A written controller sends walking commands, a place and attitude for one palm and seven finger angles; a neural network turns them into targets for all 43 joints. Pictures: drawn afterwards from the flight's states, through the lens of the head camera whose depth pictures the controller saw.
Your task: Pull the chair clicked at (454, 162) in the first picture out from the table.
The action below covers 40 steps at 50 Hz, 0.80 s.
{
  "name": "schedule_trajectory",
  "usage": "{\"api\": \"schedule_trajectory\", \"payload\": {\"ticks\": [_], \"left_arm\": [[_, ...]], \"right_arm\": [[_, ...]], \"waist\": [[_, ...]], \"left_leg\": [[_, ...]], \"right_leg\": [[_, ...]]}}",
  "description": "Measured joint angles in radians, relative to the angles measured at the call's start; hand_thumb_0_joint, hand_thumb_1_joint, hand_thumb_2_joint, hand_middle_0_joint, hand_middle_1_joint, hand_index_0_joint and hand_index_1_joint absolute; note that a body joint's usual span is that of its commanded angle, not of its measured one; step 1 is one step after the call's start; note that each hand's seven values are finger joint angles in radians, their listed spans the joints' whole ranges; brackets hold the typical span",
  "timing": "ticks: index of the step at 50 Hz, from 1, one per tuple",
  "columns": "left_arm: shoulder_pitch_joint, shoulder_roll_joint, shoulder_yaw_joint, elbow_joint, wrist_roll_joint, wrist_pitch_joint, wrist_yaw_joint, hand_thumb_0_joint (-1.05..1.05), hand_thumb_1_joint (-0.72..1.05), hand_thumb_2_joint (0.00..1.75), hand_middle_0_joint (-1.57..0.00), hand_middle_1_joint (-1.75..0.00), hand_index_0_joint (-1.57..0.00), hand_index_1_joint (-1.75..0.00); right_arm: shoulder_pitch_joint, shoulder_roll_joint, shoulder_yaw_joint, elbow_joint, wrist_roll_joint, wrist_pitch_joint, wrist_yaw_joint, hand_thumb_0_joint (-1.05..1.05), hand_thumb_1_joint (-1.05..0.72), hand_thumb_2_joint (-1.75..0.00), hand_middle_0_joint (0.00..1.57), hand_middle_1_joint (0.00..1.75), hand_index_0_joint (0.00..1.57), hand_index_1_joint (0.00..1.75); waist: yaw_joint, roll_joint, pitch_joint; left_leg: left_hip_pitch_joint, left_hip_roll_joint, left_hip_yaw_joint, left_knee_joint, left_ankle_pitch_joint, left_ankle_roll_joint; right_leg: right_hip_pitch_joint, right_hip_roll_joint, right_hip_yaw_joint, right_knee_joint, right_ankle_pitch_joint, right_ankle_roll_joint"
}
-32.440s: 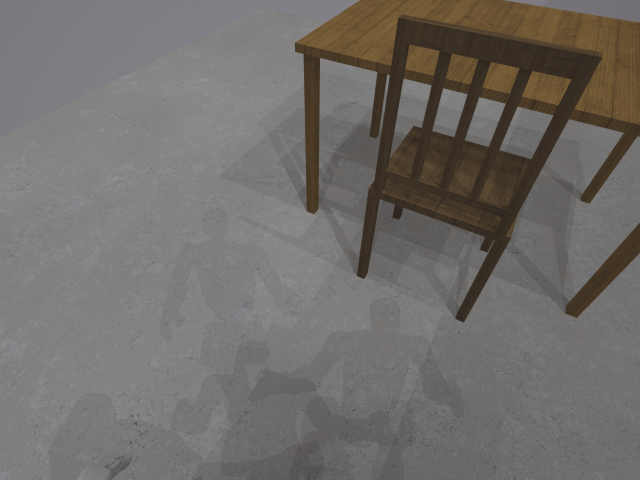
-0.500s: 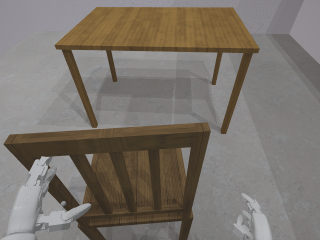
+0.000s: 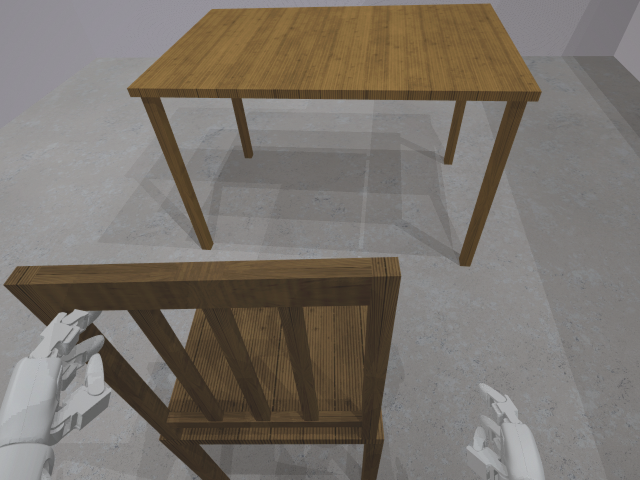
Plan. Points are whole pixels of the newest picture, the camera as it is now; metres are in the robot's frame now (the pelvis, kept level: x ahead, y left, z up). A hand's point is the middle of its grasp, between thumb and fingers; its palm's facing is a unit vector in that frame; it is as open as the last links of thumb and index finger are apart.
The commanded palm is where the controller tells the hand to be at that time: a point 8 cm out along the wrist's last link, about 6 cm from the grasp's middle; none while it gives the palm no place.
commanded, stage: draw the hand back to the body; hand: left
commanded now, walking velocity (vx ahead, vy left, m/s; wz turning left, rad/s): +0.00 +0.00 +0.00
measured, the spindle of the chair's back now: (244, 371) +0.27 +0.16 -0.05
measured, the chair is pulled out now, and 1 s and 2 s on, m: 0.64 0.64 0.64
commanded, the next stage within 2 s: step back with the hand held close in 0.16 s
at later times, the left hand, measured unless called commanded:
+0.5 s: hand (95, 395) +0.16 +0.26 +0.09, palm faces +0.25 -0.83 -0.50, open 7.1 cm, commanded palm +0.11 +0.30 +0.18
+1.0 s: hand out of the picture +0.11 +0.30 +0.20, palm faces +0.54 -0.71 -0.45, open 7.3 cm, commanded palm +0.05 +0.33 +0.18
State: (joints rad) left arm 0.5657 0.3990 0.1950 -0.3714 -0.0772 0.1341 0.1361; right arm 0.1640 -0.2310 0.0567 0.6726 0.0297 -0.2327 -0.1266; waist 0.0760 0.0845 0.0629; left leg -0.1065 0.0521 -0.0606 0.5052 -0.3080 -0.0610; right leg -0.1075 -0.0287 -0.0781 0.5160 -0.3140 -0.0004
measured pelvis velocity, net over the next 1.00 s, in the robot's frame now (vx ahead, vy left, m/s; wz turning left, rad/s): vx -0.09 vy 0.03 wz -0.01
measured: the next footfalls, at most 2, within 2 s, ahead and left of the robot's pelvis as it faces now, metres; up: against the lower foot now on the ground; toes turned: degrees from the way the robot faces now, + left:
right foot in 1.26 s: -0.16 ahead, -0.11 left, +0.00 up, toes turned -2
left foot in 1.68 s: -0.19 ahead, +0.15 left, +0.00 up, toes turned +1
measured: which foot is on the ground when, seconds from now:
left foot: down 0.00-1.00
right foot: down 0.00-1.00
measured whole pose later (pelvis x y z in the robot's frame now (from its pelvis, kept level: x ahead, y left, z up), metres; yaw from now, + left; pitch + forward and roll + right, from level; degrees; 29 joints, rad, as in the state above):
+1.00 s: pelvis -0.09 +0.03 -0.01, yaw -1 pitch -1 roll -1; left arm 0.48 0.41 0.47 -0.43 -0.05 -0.19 0.19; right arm 0.20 -0.23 -0.02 0.66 0.03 -0.09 -0.09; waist 0.00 0.08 -0.04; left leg -0.38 0.03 -0.04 0.72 -0.38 -0.01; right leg -0.37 -0.04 -0.06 0.57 -0.18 0.02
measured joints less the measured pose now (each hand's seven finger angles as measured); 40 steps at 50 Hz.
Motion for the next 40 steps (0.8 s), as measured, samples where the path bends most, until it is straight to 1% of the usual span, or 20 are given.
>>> {"api": "schedule_trajectory", "payload": {"ticks": [15,17,20,23,26,30,33,36,38,40], "left_arm": [[0.001,-0.014,0.008,0.003,0.005,0.003,0.006,0.01,0.89,0.9,-0.36,-0.37,-0.29,-0.32],[-0.011,-0.003,0.016,0.012,-0.007,-0.012,-0.015,0.01,0.89,0.9,-0.36,-0.37,-0.3,-0.32],[-0.026,0.014,0.039,0.007,-0.009,-0.048,-0.03,0.01,0.89,0.9,-0.37,-0.38,-0.3,-0.32],[-0.024,0.023,0.06,-0.025,-0.008,-0.073,-0.025,0.01,0.89,0.9,-0.37,-0.38,-0.3,-0.32],[-0.005,0.043,0.08,-0.066,-0.012,-0.081,-0.018,0.01,0.89,0.9,-0.36,-0.38,-0.28,-0.31],[0.038,0.09,0.108,-0.122,-0.015,-0.087,-0.013,0.01,0.89,0.9,-0.34,-0.36,-0.26,-0.31],[0.077,0.126,0.129,-0.166,-0.011,-0.092,-0.011,0.01,0.89,0.9,-0.31,-0.35,-0.27,-0.32],[0.111,0.155,0.15,-0.2,-0.007,-0.117,-0.009,0.01,0.89,0.9,-0.27,-0.33,-0.3,-0.33],[0.112,0.161,0.179,-0.25,-0.007,-0.167,0.004,0.02,0.89,0.9,-0.26,-0.33,-0.3,-0.33],[0.087,0.162,0.221,-0.305,-0.003,-0.225,0.018,0.02,0.89,0.9,-0.25,-0.32,-0.29,-0.32]], "right_arm": [[0.01,-0.008,-0.011,0.009,-0.001,-0.017,0.003,0.02,-0.91,-0.9,0.2,0.3,0.2,0.3],[0.015,-0.008,-0.018,-0.018,0.008,0.008,0.008,0.02,-0.91,-0.9,0.2,0.3,0.2,0.3],[-0.003,-0.008,-0.028,-0.049,0.015,0.048,0.015,0.02,-0.91,-0.9,0.2,0.3,0.2,0.3],[-0.028,-0.008,-0.033,-0.072,0.012,0.078,0.019,0.02,-0.91,-0.9,0.2,0.3,0.2,0.3],[-0.049,-0.002,-0.038,-0.089,0.012,0.102,0.024,0.02,-0.91,-0.9,0.2,0.3,0.2,0.3],[-0.058,0.017,-0.044,-0.101,0.012,0.122,0.025,0.02,-0.91,-0.9,0.2,0.3,0.2,0.3],[-0.045,0.03,-0.045,-0.105,0.01,0.125,0.022,0.02,-0.91,-0.9,0.2,0.3,0.2,0.3],[-0.028,0.038,-0.045,-0.1,0.007,0.116,0.017,0.02,-0.91,-0.9,0.2,0.3,0.2,0.3],[-0.01,0.04,-0.046,-0.094,0.004,0.106,0.013,0.02,-0.91,-0.9,0.2,0.3,0.2,0.3],[0.007,0.039,-0.046,-0.081,0.001,0.096,0.008,0.02,-0.91,-0.9,0.2,0.3,0.2,0.3]], "waist": [[-0.007,-0.001,-0.003],[-0.002,0.001,0.006],[-0.004,-0.011,0.044],[-0.013,-0.032,0.089],[-0.028,-0.053,0.12],[-0.052,-0.081,0.13],[-0.064,-0.097,0.121],[-0.066,-0.107,0.109],[-0.058,-0.107,0.097],[-0.046,-0.101,0.08]], "left_leg": [[-0.001,0.004,0.0,-0.001,0.001,-0.004],[-0.013,0.007,-0.002,0.006,0.001,-0.002],[-0.043,0.008,-0.004,0.008,0.016,-0.001],[-0.067,0.002,0.003,-0.008,0.044,0.0],[-0.094,-0.004,0.012,-0.016,0.068,0.006],[-0.138,-0.005,0.013,0.001,0.082,0.009],[-0.171,-0.005,0.009,0.022,0.086,0.011],[-0.202,-0.004,0.0,0.045,0.09,0.011],[-0.224,-0.004,-0.008,0.063,0.092,0.01],[-0.242,-0.005,-0.018,0.08,0.093,0.009]], "right_leg": [[-0.004,0.003,0.0,0.004,-0.002,-0.004],[-0.01,0.007,-0.001,-0.001,0.005,-0.004],[-0.034,0.009,-0.002,-0.011,0.027,-0.003],[-0.064,0.003,0.005,-0.02,0.054,0.001],[-0.097,-0.002,0.014,-0.023,0.078,0.007],[-0.136,-0.003,0.018,-0.018,0.099,0.01],[-0.162,-0.002,0.014,-0.008,0.109,0.011],[-0.185,-0.001,0.008,0.003,0.116,0.01],[-0.2,-0.001,0.0,0.014,0.119,0.01],[-0.212,-0.001,-0.009,0.024,0.121,0.008]]}}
